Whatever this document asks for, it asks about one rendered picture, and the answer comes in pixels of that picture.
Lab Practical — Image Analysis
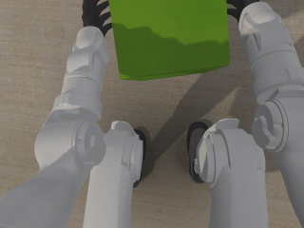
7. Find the robot right upper arm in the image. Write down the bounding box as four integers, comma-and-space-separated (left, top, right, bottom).
251, 97, 304, 228

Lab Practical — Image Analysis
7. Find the robot left hand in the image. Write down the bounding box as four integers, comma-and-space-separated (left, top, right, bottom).
82, 0, 113, 37

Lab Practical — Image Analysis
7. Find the left robot forearm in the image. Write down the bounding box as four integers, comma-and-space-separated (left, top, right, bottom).
34, 26, 110, 154

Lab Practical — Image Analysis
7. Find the right robot forearm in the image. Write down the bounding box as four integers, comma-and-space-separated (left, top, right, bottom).
238, 1, 304, 104

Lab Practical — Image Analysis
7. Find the robot left upper arm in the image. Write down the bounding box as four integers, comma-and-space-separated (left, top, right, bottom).
0, 119, 106, 228

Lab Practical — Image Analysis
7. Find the robot right hand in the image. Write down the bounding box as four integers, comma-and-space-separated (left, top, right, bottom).
226, 0, 259, 22

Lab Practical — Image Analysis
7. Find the carton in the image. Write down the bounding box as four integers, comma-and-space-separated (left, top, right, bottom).
108, 0, 231, 81

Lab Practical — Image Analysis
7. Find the robot left shin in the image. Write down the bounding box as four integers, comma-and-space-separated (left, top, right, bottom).
103, 121, 137, 182

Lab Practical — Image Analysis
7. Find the robot right thigh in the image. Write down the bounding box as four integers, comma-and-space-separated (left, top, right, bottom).
199, 128, 269, 228

